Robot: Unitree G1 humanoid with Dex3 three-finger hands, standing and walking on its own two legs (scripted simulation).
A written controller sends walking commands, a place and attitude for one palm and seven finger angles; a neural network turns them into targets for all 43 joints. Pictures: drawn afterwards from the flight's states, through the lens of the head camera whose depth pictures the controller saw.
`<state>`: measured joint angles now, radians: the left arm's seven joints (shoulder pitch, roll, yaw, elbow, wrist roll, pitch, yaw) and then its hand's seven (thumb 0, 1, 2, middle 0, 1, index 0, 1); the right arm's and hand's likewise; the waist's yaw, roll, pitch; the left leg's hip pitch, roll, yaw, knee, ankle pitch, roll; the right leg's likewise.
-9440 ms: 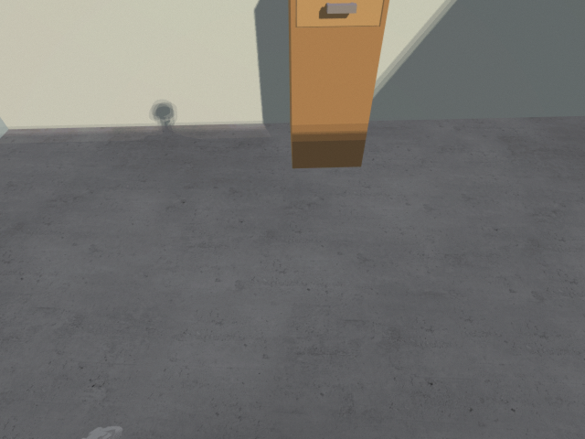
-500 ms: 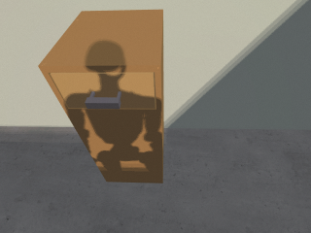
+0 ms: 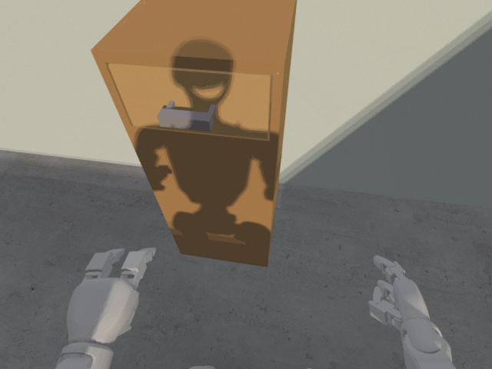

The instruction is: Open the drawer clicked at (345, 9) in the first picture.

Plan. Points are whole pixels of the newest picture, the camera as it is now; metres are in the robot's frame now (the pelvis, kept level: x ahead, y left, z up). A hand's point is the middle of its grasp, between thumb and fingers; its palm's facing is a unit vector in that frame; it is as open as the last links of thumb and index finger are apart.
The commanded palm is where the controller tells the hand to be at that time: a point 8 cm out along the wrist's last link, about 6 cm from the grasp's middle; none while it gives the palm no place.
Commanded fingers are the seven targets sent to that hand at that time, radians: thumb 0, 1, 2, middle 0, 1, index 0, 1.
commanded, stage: raise the hand with hooked fingers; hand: left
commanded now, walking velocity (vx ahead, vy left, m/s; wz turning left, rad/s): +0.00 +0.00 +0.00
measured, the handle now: (188, 113) +0.57 +0.23 +0.08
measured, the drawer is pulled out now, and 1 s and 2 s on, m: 0.00 0.00 0.00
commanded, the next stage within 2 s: move the hooked fingers above the handle in 1.40 s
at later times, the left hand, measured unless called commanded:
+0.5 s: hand (102, 230) +0.26 +0.27 +0.09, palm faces +0.08 -0.08 -0.99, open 12.0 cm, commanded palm +0.24 +0.26 +0.15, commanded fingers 0.00 -0.29 0.39 -0.28 -1.07 -0.28 -1.07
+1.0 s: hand (85, 156) +0.33 +0.28 +0.18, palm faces +0.07 -0.04 -1.00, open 13.8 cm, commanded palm +0.30 +0.28 +0.24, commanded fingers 0.00 -0.50 0.30 -0.30 -1.20 -0.30 -1.20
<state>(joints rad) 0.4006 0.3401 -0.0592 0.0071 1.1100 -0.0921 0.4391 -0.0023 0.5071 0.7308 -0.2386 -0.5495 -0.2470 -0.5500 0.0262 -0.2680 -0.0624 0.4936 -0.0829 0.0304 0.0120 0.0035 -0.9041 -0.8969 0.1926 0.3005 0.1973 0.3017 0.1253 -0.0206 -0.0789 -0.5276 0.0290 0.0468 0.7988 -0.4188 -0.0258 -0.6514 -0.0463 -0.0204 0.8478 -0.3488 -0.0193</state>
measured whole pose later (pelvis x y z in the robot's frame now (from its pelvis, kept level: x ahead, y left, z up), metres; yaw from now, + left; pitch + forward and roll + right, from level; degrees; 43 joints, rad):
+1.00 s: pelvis +0.02 +0.03 +0.04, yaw +1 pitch -1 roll +0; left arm -0.17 0.54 -0.02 -0.02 0.88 0.04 -0.08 0.00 -0.48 0.30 -0.31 -1.19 -0.32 -1.19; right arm 0.09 -0.25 0.03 0.62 -0.01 0.11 -0.01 0.00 -0.90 -0.90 0.20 0.30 0.20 0.30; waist 0.11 0.10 0.01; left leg -0.12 0.00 0.02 0.38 -0.26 0.00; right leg -0.21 -0.06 -0.06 0.40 -0.18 0.02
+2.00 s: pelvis +0.01 +0.02 +0.04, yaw +1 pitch +2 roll +1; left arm -0.39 0.50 -0.08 0.27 0.92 -0.03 -0.04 0.00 -0.49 0.30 -0.31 -1.20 -0.32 -1.20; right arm 0.18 -0.28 -0.01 0.66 0.01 0.12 -0.01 0.01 -0.90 -0.90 0.20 0.30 0.20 0.30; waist 0.06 0.09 -0.01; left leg -0.19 0.00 0.04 0.38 -0.23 0.00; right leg -0.29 -0.06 -0.04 0.41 -0.16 0.02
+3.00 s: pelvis +0.04 +0.03 +0.03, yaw +0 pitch +11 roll +0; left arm -0.84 0.43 -0.11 0.89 1.04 -0.05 0.12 0.00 -0.49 0.30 -0.31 -1.20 -0.32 -1.20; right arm 0.30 -0.26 -0.05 0.70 0.00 0.13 -0.02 0.00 -0.90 -0.90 0.20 0.30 0.20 0.30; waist -0.04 0.05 -0.08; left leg -0.39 0.01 0.05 0.52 -0.32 0.00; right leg -0.50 -0.05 -0.02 0.54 -0.23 0.02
